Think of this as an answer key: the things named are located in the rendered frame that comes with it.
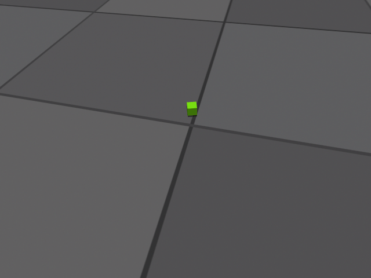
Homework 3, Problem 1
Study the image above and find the cube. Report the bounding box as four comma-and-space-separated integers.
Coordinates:
187, 102, 197, 116

